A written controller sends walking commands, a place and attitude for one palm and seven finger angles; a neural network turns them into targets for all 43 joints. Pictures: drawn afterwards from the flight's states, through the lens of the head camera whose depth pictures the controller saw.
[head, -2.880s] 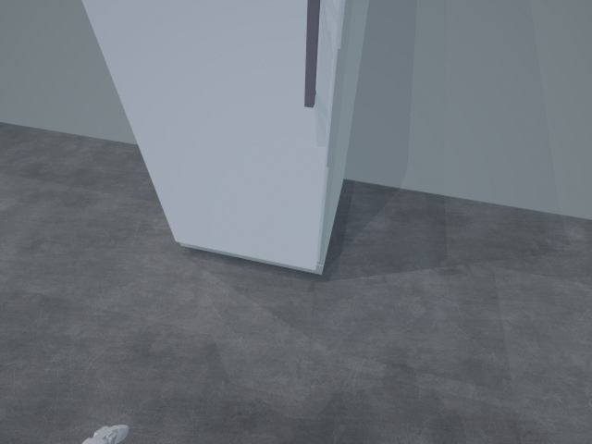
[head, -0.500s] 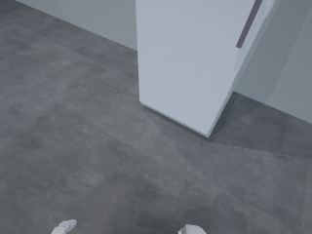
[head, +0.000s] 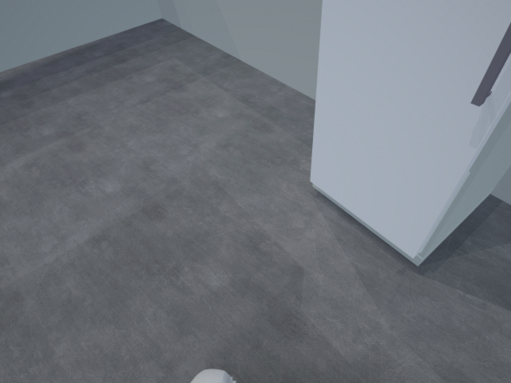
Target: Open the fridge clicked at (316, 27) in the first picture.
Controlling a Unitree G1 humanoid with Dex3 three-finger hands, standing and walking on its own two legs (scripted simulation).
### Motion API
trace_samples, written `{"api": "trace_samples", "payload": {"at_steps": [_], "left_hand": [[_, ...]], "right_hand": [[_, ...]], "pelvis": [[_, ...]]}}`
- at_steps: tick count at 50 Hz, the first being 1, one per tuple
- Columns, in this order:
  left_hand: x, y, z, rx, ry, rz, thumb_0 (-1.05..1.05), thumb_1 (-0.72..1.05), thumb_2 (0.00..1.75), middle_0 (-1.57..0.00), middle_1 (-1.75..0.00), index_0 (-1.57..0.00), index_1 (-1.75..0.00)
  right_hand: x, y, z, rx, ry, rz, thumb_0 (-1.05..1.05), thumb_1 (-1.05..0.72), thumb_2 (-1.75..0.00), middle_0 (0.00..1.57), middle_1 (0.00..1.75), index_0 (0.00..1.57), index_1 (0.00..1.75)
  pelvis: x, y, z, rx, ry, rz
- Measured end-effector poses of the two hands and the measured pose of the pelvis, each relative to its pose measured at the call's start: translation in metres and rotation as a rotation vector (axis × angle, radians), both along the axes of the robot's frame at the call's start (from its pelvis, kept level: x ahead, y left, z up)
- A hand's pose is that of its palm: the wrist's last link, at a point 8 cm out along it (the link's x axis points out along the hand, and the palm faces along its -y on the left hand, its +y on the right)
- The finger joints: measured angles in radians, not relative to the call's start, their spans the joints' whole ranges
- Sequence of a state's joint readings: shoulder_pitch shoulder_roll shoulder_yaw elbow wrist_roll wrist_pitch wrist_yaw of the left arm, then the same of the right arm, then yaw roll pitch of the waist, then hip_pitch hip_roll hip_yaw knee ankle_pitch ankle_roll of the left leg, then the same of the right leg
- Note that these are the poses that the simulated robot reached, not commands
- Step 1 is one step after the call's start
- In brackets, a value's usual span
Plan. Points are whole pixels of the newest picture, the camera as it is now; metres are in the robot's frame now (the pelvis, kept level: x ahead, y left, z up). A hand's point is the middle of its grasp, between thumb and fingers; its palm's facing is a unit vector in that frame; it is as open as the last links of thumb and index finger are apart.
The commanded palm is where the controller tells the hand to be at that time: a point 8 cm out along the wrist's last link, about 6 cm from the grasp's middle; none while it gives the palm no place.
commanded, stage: walk to a spot facing it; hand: right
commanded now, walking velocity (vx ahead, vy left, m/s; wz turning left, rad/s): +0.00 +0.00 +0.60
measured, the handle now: (508, 48) +0.71 -0.50 +0.16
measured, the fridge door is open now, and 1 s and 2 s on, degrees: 0 0 0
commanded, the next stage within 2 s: turn to face it in 1.38 s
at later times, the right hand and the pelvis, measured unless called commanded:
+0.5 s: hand out of the picture +0.15 -0.11 -0.16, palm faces -0.27 +0.94 -0.21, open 7.4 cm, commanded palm none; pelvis +0.04 +0.06 -0.01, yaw +18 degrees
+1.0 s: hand (323, 269) +0.39 -0.12 -0.18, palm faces -0.46 +0.87 -0.16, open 7.4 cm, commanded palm none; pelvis +0.24 +0.03 +0.00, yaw +34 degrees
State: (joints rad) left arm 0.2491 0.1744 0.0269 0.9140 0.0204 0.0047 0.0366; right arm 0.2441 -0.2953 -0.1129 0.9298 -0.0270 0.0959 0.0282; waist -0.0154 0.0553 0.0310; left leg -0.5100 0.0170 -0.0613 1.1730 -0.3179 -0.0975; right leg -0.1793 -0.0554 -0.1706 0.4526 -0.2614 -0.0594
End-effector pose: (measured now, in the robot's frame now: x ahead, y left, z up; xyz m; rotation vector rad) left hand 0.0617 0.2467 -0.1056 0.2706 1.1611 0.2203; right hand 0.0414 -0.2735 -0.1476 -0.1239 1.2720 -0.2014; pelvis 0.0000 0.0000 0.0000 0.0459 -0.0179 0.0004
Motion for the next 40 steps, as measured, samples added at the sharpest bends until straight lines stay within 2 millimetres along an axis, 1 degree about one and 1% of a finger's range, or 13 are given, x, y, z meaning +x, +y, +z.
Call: {"api": "trace_samples", "payload": {"at_steps": [3, 6, 12, 16, 18, 20, 23, 28, 32, 35, 37, 38, 40], "left_hand": [[-0.033, 0.001, -0.006, -0.016, 0.043, 0.073, 0.0, 0.91, 0.89, -0.2, -0.3, -0.21, -0.3], [-0.068, 0.004, -0.013, -0.035, 0.097, 0.148, 0.0, 0.91, 0.89, -0.21, -0.3, -0.21, -0.3], [-0.131, 0.019, -0.03, -0.077, 0.18, 0.299, 0.0, 0.91, 0.89, -0.21, -0.3, -0.21, -0.3], [-0.161, 0.036, -0.05, -0.106, 0.226, 0.366, 0.0, 0.91, 0.89, -0.2, -0.3, -0.21, -0.3], [-0.161, 0.042, -0.052, -0.116, 0.249, 0.373, 0.01, 0.91, 0.89, -0.2, -0.3, -0.2, -0.3], [-0.149, 0.048, -0.048, -0.121, 0.231, 0.379, 0.01, 0.91, 0.89, -0.2, -0.3, -0.2, -0.3], [-0.115, 0.059, -0.039, -0.114, 0.143, 0.384, 0.01, 0.91, 0.89, -0.2, -0.3, -0.2, -0.3], [-0.044, 0.069, -0.026, -0.09, 0.003, 0.373, 0.01, 0.91, 0.89, -0.2, -0.3, -0.2, -0.3], [0.018, 0.068, -0.019, -0.068, -0.059, 0.342, 0.01, 0.91, 0.89, -0.2, -0.3, -0.2, -0.3], [0.065, 0.063, -0.019, -0.041, -0.098, 0.323, 0.01, 0.91, 0.89, -0.2, -0.3, -0.2, -0.3], [0.09, 0.058, -0.02, -0.011, -0.131, 0.324, 0.0, 0.91, 0.89, -0.2, -0.3, -0.2, -0.3], [0.096, 0.054, -0.019, -0.003, -0.141, 0.332, 0.0, 0.91, 0.89, -0.2, -0.3, -0.2, -0.3], [0.101, 0.044, -0.015, -0.001, -0.144, 0.371, 0.0, 0.91, 0.89, -0.2, -0.3, -0.21, -0.3]], "right_hand": [[0.011, 0.009, 0.0, 0.01, 0.02, 0.057, 0.0, -0.91, -0.9, 0.2, 0.3, 0.19, 0.3], [0.029, 0.023, 0.0, 0.018, 0.021, 0.126, 0.0, -0.91, -0.9, 0.2, 0.3, 0.19, 0.3], [0.079, 0.069, 0.007, 0.022, -0.029, 0.287, 0.0, -0.91, -0.9, 0.2, 0.3, 0.19, 0.3], [0.114, 0.101, 0.008, 0.004, -0.126, 0.365, 0.0, -0.91, -0.9, 0.2, 0.3, 0.2, 0.3], [0.121, 0.111, 0.012, -0.002, -0.161, 0.364, 0.0, -0.91, -0.9, 0.2, 0.3, 0.2, 0.3], [0.122, 0.116, 0.016, -0.004, -0.166, 0.359, 0.0, -0.91, -0.9, 0.2, 0.3, 0.2, 0.3], [0.117, 0.117, 0.017, -0.008, -0.119, 0.37, 0.0, -0.91, -0.9, 0.2, 0.3, 0.2, 0.3], [0.108, 0.111, 0.007, 0.004, 0.004, 0.381, 0.0, -0.91, -0.9, 0.2, 0.3, 0.2, 0.3], [0.11, 0.097, -0.006, 0.018, 0.106, 0.365, 0.0, -0.91, -0.9, 0.2, 0.3, 0.2, 0.3], [0.122, 0.083, -0.022, 0.029, 0.178, 0.353, 0.0, -0.91, -0.9, 0.2, 0.3, 0.2, 0.3], [0.139, 0.073, -0.035, 0.033, 0.222, 0.36, 0.0, -0.91, -0.9, 0.2, 0.3, 0.2, 0.3], [0.15, 0.07, -0.037, 0.033, 0.237, 0.373, 0.0, -0.91, -0.9, 0.2, 0.3, 0.2, 0.3], [0.18, 0.067, -0.036, 0.03, 0.239, 0.412, 0.0, -0.91, -0.9, 0.2, 0.3, 0.2, 0.3]], "pelvis": [[-0.004, 0.0, 0.0, -0.002, 0.003, 0.043], [-0.008, 0.003, -0.001, -0.006, 0.008, 0.09], [-0.011, 0.02, -0.006, -0.022, 0.022, 0.19], [-0.004, 0.039, -0.02, -0.032, 0.024, 0.234], [0.002, 0.044, -0.019, -0.023, 0.012, 0.242], [0.011, 0.049, -0.014, -0.026, 0.004, 0.264], [0.027, 0.054, -0.007, -0.036, -0.002, 0.301], [0.057, 0.054, -0.005, -0.029, -0.001, 0.343], [0.091, 0.047, -0.01, -0.016, 0.006, 0.372], [0.124, 0.039, -0.019, -0.006, 0.012, 0.399], [0.145, 0.033, -0.028, -0.009, 0.005, 0.425], [0.152, 0.03, -0.029, -0.008, -0.002, 0.444], [0.167, 0.027, -0.025, -0.001, -0.013, 0.483]]}}
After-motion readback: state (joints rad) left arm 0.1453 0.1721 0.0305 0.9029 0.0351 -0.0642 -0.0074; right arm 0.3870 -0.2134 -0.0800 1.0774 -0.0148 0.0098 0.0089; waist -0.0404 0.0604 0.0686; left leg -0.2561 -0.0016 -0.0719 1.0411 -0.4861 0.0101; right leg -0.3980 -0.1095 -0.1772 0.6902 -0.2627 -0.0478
